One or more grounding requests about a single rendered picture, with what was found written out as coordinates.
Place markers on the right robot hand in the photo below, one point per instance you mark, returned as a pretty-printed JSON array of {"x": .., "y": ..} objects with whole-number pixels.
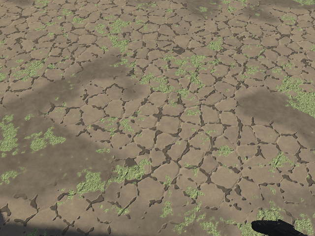
[{"x": 275, "y": 228}]

